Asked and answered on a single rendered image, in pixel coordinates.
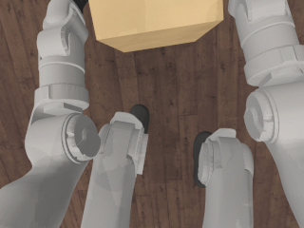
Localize robot left upper arm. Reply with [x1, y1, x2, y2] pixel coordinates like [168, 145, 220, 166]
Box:
[0, 112, 101, 228]

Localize left robot forearm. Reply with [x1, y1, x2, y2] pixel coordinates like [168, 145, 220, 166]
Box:
[27, 0, 89, 131]

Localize left robot hand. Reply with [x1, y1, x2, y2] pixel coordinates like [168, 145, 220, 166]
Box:
[73, 0, 88, 14]

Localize right robot forearm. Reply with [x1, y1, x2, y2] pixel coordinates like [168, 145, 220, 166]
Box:
[228, 0, 304, 87]

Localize carton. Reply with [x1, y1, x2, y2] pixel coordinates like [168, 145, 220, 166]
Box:
[88, 0, 224, 52]

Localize left robot shin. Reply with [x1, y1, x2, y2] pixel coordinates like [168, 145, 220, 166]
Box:
[93, 111, 143, 160]

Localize right robot foot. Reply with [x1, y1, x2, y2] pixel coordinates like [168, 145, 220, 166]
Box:
[192, 131, 212, 188]

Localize robot right upper arm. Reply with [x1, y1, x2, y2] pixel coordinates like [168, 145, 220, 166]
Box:
[243, 80, 304, 228]

